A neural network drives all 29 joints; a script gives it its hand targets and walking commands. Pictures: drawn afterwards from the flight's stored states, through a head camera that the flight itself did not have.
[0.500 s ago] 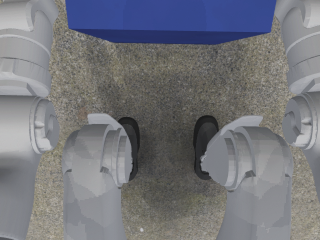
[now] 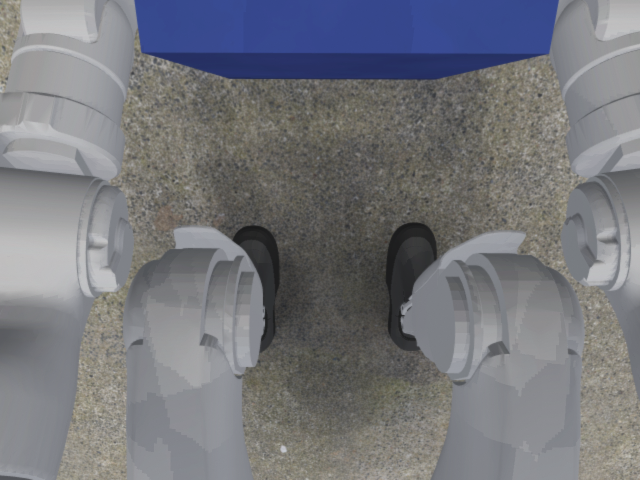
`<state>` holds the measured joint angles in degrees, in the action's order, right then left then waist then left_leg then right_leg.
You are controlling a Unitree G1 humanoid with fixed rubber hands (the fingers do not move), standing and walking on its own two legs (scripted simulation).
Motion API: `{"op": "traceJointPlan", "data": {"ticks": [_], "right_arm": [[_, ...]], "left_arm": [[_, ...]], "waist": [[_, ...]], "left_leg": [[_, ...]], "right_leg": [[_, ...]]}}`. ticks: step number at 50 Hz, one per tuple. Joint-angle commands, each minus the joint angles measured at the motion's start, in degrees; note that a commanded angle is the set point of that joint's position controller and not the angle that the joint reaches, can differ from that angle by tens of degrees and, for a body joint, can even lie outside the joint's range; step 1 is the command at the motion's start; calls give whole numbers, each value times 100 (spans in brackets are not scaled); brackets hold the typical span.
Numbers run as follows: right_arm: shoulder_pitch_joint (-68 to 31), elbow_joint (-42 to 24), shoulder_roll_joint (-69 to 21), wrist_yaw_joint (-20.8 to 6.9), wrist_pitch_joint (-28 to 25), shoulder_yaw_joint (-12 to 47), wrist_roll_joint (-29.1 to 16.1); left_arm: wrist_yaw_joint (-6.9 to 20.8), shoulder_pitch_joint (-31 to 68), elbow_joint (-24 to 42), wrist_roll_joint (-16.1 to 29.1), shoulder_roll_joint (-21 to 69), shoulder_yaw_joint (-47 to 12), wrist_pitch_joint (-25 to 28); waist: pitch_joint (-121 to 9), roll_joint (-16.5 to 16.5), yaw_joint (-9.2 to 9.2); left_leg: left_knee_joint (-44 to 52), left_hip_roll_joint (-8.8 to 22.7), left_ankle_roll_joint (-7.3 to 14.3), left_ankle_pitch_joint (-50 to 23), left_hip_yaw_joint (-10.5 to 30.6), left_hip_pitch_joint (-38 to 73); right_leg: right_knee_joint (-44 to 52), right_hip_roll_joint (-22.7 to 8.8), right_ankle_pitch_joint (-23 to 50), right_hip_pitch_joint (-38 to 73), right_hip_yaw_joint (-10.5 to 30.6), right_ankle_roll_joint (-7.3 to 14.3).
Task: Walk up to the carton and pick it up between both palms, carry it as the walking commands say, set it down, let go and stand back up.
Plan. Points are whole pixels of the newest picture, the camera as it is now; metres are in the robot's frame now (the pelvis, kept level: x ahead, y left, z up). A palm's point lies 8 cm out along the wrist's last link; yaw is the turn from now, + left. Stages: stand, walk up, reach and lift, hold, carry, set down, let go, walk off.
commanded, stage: reach and lift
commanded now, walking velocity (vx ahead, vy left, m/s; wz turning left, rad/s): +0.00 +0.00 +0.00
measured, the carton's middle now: out of the picture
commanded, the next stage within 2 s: none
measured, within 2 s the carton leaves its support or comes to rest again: leaves its support in 0.62 s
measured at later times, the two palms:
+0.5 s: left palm out of the picture +0.57 +0.19 -0.17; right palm out of the picture +0.57 -0.17 -0.17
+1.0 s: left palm out of the picture +0.57 +0.19 -0.10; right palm out of the picture +0.57 -0.17 -0.12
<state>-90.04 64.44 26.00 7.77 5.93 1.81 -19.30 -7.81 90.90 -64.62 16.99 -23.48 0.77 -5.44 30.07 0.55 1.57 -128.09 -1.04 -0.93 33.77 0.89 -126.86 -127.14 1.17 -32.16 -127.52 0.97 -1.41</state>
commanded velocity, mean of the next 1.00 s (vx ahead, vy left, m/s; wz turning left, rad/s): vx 0.00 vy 0.00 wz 0.00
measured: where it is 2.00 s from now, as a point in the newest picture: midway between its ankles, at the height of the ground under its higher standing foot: (332, 307)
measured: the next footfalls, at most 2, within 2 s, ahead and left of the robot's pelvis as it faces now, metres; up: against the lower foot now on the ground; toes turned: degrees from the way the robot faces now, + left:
none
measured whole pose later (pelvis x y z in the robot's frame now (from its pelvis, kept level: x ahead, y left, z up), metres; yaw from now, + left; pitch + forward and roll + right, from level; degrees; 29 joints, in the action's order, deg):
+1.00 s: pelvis -0.01 +0.00 +0.02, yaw +0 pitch +29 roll -1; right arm -90.0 58.7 25.7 4.8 15.5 -6.5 -11.2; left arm -6.2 93.0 -59.3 11.3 -22.0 7.7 -16.0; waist 30.0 1.2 1.8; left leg -124.1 -3.6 -2.0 32.2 2.1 -121.2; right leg -123.2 2.7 -31.7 -121.0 1.6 -2.8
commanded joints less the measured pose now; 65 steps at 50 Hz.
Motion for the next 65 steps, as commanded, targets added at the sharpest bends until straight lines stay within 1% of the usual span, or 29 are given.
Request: {"op": "traceJointPlan", "data": {"ticks": [1, 2, 6, 7, 9, 12, 14, 16, 17, 19, 20, 22, 25, 29, 30, 33, 37, 39, 42, 43, 44, 47, 50, 51, 56, 59, 60, 61, 65], "right_arm": [[-2625, -1198, -277, -128, -247, 322, -154], [-2643, -1196, -329, -145, -248, 319, -139], [-2869, -1260, -748, -236, -252, 524, -239], [-2896, -1224, -858, -265, -252, 538, -257], [-3042, -1293, -1312, -375, -253, 687, -305], [-3345, -1268, -2343, -654, -223, 849, -305], [-3711, -1376, -3301, -930, -184, 1001, -291], [-3969, -1468, -3994, -1161, -137, 1032, -227], [-4036, -1504, -4330, -1272, -101, 1046, -177], [-3985, -1575, -4748, -1431, -16, 942, -46], [-3996, -1651, -4931, -1497, 17, 920, -46], [-3933, -1682, -5160, -1601, 82, 844, -1], [-3962, -1796, -5350, -1702, 154, 860, -34], [-4057, -2248, -5360, -1699, 220, 948, -112], [-4123, -2572, -5338, -1668, 240, 1020, -175], [-4303, -2953, -5180, -1569, 314, 1108, -208], [-4584, -3438, -5069, -1487, 377, 1096, -186], [-4635, -3374, -5005, -1472, 420, 1025, -121], [-4636, -3203, -4993, -1505, 490, 889, 59], [-4655, -3130, -5016, -1532, 518, 848, 95], [-4583, -2991, -5062, -1565, 554, 771, 167], [-4459, -2648, -5236, -1690, 660, 599, 336], [-4413, -2690, -5466, -1811, 747, 542, 374], [-4428, -2715, -5553, -1845, 777, 547, 352], [-4545, -3392, -5859, -1865, 928, 773, 169], [-4624, -3689, -5888, -1822, 1036, 917, 107], [-4644, -3819, -5900, -1807, 1078, 967, 111], [-4605, -3781, -5910, -1797, 1117, 986, 130], [-4532, -3773, -5916, -1787, 1199, 978, 243]], "left_arm": [[37, 2379, 1038, 109, -33, -200, 255], [60, 2417, 1057, 138, 18, -248, 263], [144, 2628, 1103, 177, 379, -357, 269], [166, 2695, 1090, 180, 473, -399, 269], [274, 2875, 1188, 219, 898, -512, 265], [554, 3138, 1128, 227, 1991, -722, 194], [830, 3505, 1325, 253, 2988, -898, 133], [1055, 3704, 1425, 190, 3712, -935, 51], [1173, 3725, 1454, 167, 4053, -934, -1], [1354, 3764, 1505, 143, 4396, -904, -70], [1416, 3793, 1574, 147, 4502, -899, -97], [1533, 3769, 1622, 138, 4764, -917, -169], [1623, 3748, 1767, 151, 4929, -936, -236], [1611, 3863, 2323, 248, 4981, -1106, -306], [1576, 3902, 2634, 294, 4959, -1160, -329], [1489, 4009, 2971, 330, 4865, -1208, -415], [1409, 4182, 3282, 386, 4889, -1261, -506], [1387, 4256, 3193, 375, 4953, -1246, -559], [1428, 4169, 2834, 244, 5176, -1120, -664], [1445, 4134, 2689, 176, 5172, -1046, -695], [1470, 4100, 2567, 121, 5246, -995, -724], [1589, 3966, 2154, -71, 5409, -771, -821], [1674, 3904, 2211, -196, 5545, -688, -902], [1690, 3928, 2292, -226, 5567, -668, -929], [1683, 4177, 3276, -105, 5662, -894, -1045], [1670, 4187, 3587, -104, 5679, -969, -1177], [1672, 4211, 3746, -95, 5675, -992, -1216], [1678, 4163, 3709, -138, 5655, -983, -1257], [1751, 4002, 3545, -264, 5702, -889, -1368]], "waist": [[-9147, -157, 83], [-9106, -159, 34], [-9076, -167, 91], [-9051, -174, 66], [-9081, -170, 83], [-8933, -121, 82], [-8856, -89, 68], [-8644, -75, 103], [-8521, -136, 109], [-8384, -243, 65], [-8412, -280, 88], [-8414, -246, 61], [-8511, -223, 156], [-9306, -174, 153], [-9856, -182, 164], [-10502, -205, 175], [-11131, -190, 61], [-11000, -145, -28], [-10520, -147, -164], [-10370, -154, -151], [-10188, -149, -199], [-9669, -159, -155], [-9901, -92, -78], [-10062, -75, -21], [-11765, -135, 11], [-12247, -137, 95], [-12443, -187, 71], [-12395, -209, 123], [-12142, -289, 143]], "left_leg": [[974, -109, 63, -2587, -246, 4216], [982, -114, 65, -2576, -236, 4221], [1012, -154, 73, -2556, -261, 4217], [1021, -150, 69, -2513, -261, 4217], [1006, -173, 78, -2590, -288, 4224], [1010, -218, 71, -2564, -285, 4216], [981, -260, 60, -2524, -315, 4164], [969, -307, 60, -2443, -379, 4072], [951, -340, 72, -2411, -402, 3996], [918, -366, 89, -2329, -450, 3842], [904, -379, 109, -2355, -463, 3868], [872, -381, 108, -2388, -491, 3833], [854, -379, 123, -2471, -490, 3889], [827, -389, 115, -2763, -478, 4334], [808, -415, 105, -2962, -493, 4613], [848, -426, 92, -3116, -523, 4822], [926, -445, 84, -3147, -523, 5142], [1021, -438, 74, -2954, -492, 5128], [1182, -432, 73, -2464, -461, 4943], [1234, -423, 86, -2320, -460, 4893], [1273, -419, 86, -2179, -456, 4827], [1390, -411, 94, -1831, -466, 4542], [1467, -421, 98, -1931, -465, 4740], [1479, -421, 98, -2022, -469, 4822], [1467, -474, 86, -2821, -521, 5526], [1541, -501, 75, -2948, -567, 5589], [1564, -507, 72, -2982, -587, 5609], [1602, -511, 66, -2931, -621, 5509], [1739, -513, 75, -2686, -659, 5231]], "right_leg": [[724, 172, 2288, 4035, -342, -23], [727, 175, 2270, 3992, -352, -24], [759, 202, 2278, 4046, -343, -10], [758, 212, 2238, 4017, -361, -13], [768, 240, 2301, 4034, -344, 4], [753, 274, 2248, 3912, -360, 39], [717, 295, 2204, 3836, -375, 75], [701, 327, 2115, 3774, -399, 96], [688, 341, 2065, 3766, -419, 100], [694, 357, 2004, 3785, -457, 105], [682, 372, 2009, 3762, -468, 105], [673, 388, 2063, 3726, -487, 120], [655, 393, 2117, 3683, -506, 133], [618, 425, 2380, 4013, -546, 136], [626, 447, 2591, 4324, -544, 129], [673, 461, 2770, 4705, -538, 110], [795, 481, 2769, 4884, -568, 109], [854, 460, 2577, 4740, -600, 125], [1026, 428, 2142, 4509, -650, 150], [1065, 422, 1990, 4405, -672, 144], [1110, 417, 1850, 4309, -679, 152], [1229, 402, 1512, 4063, -689, 172], [1289, 418, 1540, 4052, -726, 170], [1285, 429, 1617, 4098, -735, 173], [1316, 503, 2380, 4881, -731, 139], [1400, 537, 2565, 5204, -675, 134], [1434, 547, 2645, 5391, -669, 124], [1469, 558, 2623, 5433, -653, 122], [1635, 570, 2492, 5533, -621, 111]]}}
